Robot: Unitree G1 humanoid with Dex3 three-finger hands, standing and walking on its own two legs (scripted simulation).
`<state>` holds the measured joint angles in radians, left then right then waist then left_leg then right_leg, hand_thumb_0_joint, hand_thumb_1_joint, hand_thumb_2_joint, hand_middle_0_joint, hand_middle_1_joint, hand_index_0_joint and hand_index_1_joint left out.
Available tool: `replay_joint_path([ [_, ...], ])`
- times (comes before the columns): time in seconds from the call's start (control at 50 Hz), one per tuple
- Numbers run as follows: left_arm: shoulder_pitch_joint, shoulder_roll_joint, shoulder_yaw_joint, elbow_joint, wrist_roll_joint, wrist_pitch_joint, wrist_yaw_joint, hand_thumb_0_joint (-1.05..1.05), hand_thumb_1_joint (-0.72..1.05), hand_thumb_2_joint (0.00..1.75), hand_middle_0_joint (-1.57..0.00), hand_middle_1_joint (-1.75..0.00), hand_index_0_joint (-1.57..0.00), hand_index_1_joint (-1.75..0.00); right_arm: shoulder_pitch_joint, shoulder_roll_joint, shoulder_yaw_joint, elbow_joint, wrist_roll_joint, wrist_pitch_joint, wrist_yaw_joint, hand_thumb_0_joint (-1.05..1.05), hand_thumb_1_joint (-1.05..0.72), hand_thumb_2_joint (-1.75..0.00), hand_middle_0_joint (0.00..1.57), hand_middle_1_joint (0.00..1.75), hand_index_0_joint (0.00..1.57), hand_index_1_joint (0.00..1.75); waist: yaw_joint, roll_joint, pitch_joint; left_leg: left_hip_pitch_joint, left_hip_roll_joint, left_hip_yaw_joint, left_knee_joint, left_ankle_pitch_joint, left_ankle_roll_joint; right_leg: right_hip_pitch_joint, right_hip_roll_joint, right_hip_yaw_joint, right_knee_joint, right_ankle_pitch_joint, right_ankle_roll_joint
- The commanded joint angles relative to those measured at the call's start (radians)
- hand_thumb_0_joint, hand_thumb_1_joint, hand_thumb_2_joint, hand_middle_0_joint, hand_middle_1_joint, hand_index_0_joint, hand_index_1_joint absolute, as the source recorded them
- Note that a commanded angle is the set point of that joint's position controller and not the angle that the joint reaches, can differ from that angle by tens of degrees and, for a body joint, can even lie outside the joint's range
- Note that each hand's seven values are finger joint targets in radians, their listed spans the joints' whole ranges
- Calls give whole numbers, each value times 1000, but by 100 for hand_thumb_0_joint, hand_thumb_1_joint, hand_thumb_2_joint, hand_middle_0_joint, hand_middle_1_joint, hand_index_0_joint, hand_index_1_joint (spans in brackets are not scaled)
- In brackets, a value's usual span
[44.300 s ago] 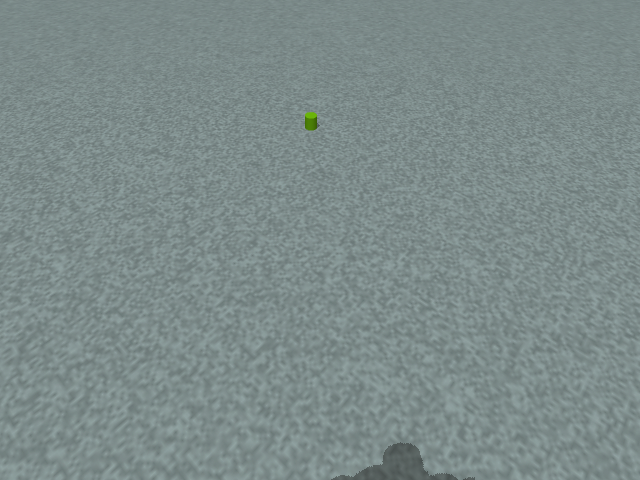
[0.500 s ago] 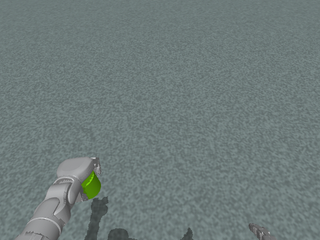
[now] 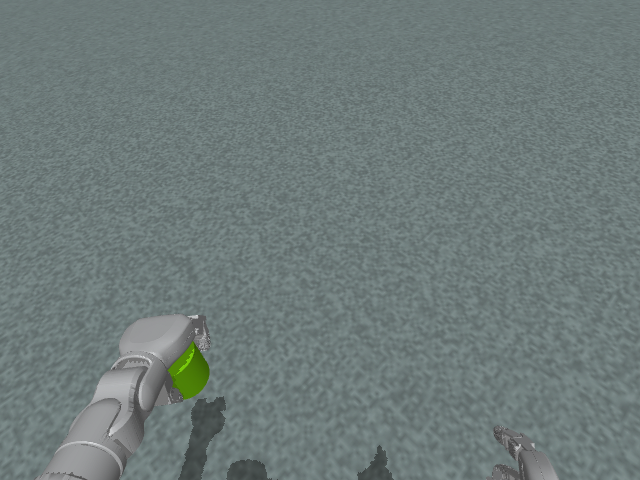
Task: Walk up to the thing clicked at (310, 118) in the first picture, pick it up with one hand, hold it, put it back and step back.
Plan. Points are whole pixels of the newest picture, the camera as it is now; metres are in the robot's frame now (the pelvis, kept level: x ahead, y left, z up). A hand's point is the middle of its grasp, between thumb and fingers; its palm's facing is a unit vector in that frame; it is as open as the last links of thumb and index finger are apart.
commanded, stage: hold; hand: left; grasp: from above
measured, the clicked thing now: (178, 365) +0.31 +0.22 -0.06
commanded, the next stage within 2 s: crouch in 0.78 s
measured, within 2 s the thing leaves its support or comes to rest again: neither
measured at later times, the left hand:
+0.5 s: hand (169, 359) +0.30 +0.22 -0.03, palm faces -0.44 -0.07 -0.89, open 9.5 cm
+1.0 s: hand (167, 357) +0.31 +0.22 -0.03, palm faces -0.44 -0.06 -0.90, open 9.5 cm
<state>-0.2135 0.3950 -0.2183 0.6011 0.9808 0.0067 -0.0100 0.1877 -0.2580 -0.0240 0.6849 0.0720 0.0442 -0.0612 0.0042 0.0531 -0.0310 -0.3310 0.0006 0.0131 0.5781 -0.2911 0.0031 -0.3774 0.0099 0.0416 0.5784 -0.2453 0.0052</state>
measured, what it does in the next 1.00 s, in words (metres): stands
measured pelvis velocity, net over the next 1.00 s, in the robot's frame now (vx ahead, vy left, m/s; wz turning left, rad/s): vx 0.02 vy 0.01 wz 0.00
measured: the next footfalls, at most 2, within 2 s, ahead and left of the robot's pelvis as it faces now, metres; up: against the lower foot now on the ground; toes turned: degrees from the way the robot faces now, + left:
none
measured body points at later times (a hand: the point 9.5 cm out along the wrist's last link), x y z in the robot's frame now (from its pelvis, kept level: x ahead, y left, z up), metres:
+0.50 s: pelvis +0.02 +0.00 +0.01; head +0.02 -0.02 +0.46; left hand +0.32 +0.22 +0.02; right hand +0.17 -0.25 -0.11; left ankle +0.01 +0.12 -0.73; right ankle +0.03 -0.12 -0.73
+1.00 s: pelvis +0.02 +0.01 +0.01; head +0.02 -0.01 +0.46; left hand +0.32 +0.23 +0.02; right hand +0.16 -0.25 -0.11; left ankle +0.01 +0.12 -0.73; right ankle +0.03 -0.12 -0.73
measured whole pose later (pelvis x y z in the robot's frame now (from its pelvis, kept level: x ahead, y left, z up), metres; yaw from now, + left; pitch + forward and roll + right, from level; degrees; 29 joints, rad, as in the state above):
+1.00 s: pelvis +0.02 +0.01 +0.01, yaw +0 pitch +1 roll +0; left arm -0.23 0.39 -0.23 0.62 0.99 0.00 -0.03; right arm 0.19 -0.25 -0.02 0.68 0.08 0.08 -0.06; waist 0.01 0.05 -0.02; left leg -0.24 -0.01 0.02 0.48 -0.27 0.01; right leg -0.28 0.00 0.05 0.48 -0.22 0.01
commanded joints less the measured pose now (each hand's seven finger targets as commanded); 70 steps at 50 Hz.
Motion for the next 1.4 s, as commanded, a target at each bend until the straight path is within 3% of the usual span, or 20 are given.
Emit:
replay_joint_path([
  [0.0,-327,219,108,-211,-14,3,38,0,55,83,-82,-101,-88,-94,-100,-120,-40,-141,-1,-44,-9,0,-91,-90,20,30,20,30,5,-36,-218,86,-26,9,-101,117,14,109,15,-13,-115,58,-12],
  [0.16,-312,224,106,-228,-18,5,15,0,53,83,-82,-98,-87,-92,-115,-115,-36,-144,4,-42,-13,0,-91,-90,20,30,20,30,11,-50,-220,120,-24,10,-118,173,16,141,16,-17,-127,110,-11],
  [0.26,-328,210,92,-209,-12,5,6,0,51,83,-80,-99,-86,-93,-95,-119,-37,-135,3,-39,-13,0,-91,-90,20,30,20,30,-5,-57,-229,143,-20,10,-114,238,17,149,20,-19,-122,178,-12],
  [0.32,-304,219,103,-220,-16,3,1,0,49,83,-78,-99,-84,-93,-101,-117,-38,-141,4,-36,-13,0,-91,-90,20,30,20,30,9,-42,-235,155,-24,15,-122,247,16,165,17,-20,-132,185,-12],
  [0.34,-288,195,80,-215,-15,4,-4,0,50,81,-77,-100,-84,-93,-101,-114,-37,-142,5,-35,-12,0,-91,-90,20,30,20,30,6,-46,-227,157,-24,15,-125,255,16,165,17,-21,-131,194,-14],
  [0.4,-295,215,102,-244,-21,2,-3,0,50,81,-78,-99,-85,-92,-107,-115,-38,-146,5,-32,-13,0,-91,-90,20,30,20,30,19,-35,-227,160,-23,10,-129,261,14,170,19,-28,-136,192,-14],
  [0.48,-304,215,99,-205,-3,4,7,0,49,82,-79,-97,-84,-91,-100,-119,-39,-143,5,-25,-11,0,-91,-90,20,30,20,30,0,-41,-215,165,-15,6,-135,291,9,162,24,-30,-125,212,-21],
  [0.54,-335,242,123,-229,7,0,16,0,49,83,-78,-97,-84,-91,-89,-120,-44,-139,3,-22,-9,0,-91,-90,20,30,20,30,14,-16,-246,173,-20,8,-131,317,7,184,21,-29,-122,237,-23],
  [0.58,-355,211,97,-236,5,-2,15,0,51,85,-80,-97,-86,-92,-92,-117,-43,-143,3,-21,-9,0,-91,-90,20,30,20,30,1,-16,-246,189,-23,12,-130,301,12,177,19,-25,-134,231,-18],
  [0.66,-280,192,91,-191,-3,5,15,0,50,86,-80,-97,-85,-92,-86,-121,-50,-138,3,-20,-7,0,-90,-90,20,30,20,30,9,-28,-234,181,-17,7,-134,333,7,183,21,-33,-129,252,-22],
  [0.76,-333,225,99,-222,3,-2,5,0,50,88,-81,-98,-86,-93,-85,-125,-51,-142,2,-13,-6,0,-91,-90,20,30,20,30,9,-16,-243,190,-15,4,-140,343,4,191,21,-34,-131,257,-25],
  [0.86,-338,196,84,-190,-7,-3,8,0,56,79,-83,-98,-91,-91,-79,-123,-47,-145,1,-13,-7,0,-92,-91,20,30,20,30,-2,-37,-226,192,-19,9,-145,300,12,176,18,-31,-148,229,-21],
  [0.9,-305,187,81,-168,-4,-1,12,0,43,82,-77,-90,-81,-86,-85,-123,-45,-150,3,-12,-7,0,-89,-90,20,30,20,30,6,-50,-201,175,-20,8,-148,278,12,174,17,-33,-155,206,-19],
  [1.02,-294,159,72,-50,37,-19,68,0,39,81,-75,-88,-79,-84,-70,-121,-46,-137,-6,-1,-1,0,-90,-90,20,30,20,30,-14,-104,-150,107,-24,7,-114,231,13,110,15,-34,-130,165,-18],
  [1.1,-419,166,78,57,76,-47,151,0,39,81,-76,-87,-80,-84,-36,-128,-52,-107,-23,1,9,0,-90,-90,20,30,20,30,-46,-73,-167,-8,-23,7,-4,187,7,-19,14,-37,-27,134,-20],
  [1.2,-569,124,60,182,137,-74,270,0,33,77,-71,-91,-75,-87,26,-135,-76,-81,-48,-15,29,0,-91,-90,20,30,20,30,-82,-48,-319,-238,-30,8,256,105,-2,-240,10,-27,207,74,-23],
  [1.26,-638,160,85,281,178,-72,338,0,34,76,-69,-95,-75,-89,64,-145,-86,-75,-59,-20,38,0,-91,-90,20,30,20,30,-91,-17,-410,-414,-29,16,415,57,1,-383,9,-28,349,39,-27],
  [1.3,-741,145,76,301,185,-70,363,0,36,74,-69,-96,-76,-89,89,-154,-91,-71,-65,-25,43,0,-91,-90,20,30,20,30,-114,8,-469,-494,-25,3,475,16,-3,-483,13,-37,429,4,-30],
  [1.34,-784,181,96,351,192,-54,384,0,39,76,-71,-97,-78,-90,107,-163,-95,-61,-69,-30,39,0,-91,-90,20,30,20,30,-111,32,-518,-548,-25,-8,521,-37,-4,-557,15,-43,486,-46,-34],
  [1.38,-795,164,94,437,181,-37,389,0,43,75,-73,-97,-80,-90,122,-170,-96,-47,-78,-40,40,0,-91,-90,20,30,20,30,-125,33,-544,-611,-14,-38,577,-43,-5,-667,17,-57,565,-62,-39],
])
